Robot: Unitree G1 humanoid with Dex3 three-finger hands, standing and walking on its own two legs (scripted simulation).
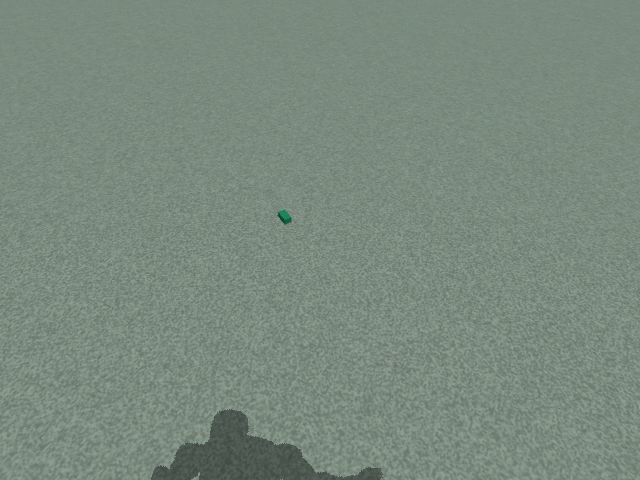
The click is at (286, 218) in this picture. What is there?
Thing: small brick
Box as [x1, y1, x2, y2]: [278, 210, 291, 223]
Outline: 278,212 278,216 284,223 291,221 290,216 285,210
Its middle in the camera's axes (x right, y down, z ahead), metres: -0.16 -0.14 +1.80
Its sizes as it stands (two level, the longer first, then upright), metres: 0.063 0.036 0.029
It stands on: the floor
